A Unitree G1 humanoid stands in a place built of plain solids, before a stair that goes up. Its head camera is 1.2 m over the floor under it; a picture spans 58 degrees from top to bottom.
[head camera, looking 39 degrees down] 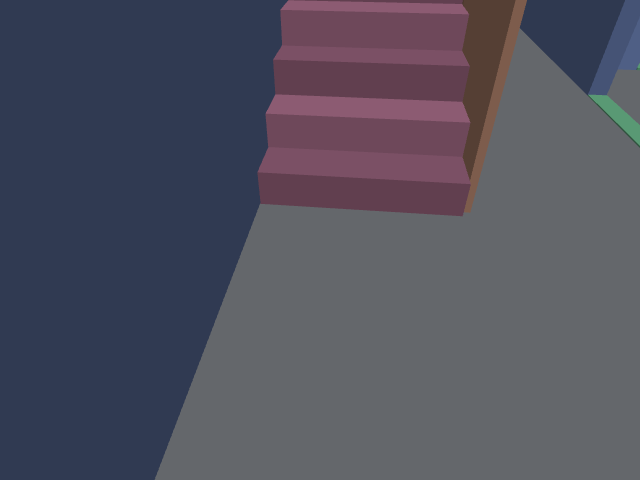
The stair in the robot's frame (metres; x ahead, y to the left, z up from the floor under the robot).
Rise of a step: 0.18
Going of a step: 0.26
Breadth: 0.97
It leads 6 degrees to the right of straight ahead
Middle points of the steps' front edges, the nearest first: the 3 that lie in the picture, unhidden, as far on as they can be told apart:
1.71 -0.19 0.18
1.97 -0.22 0.36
2.22 -0.25 0.53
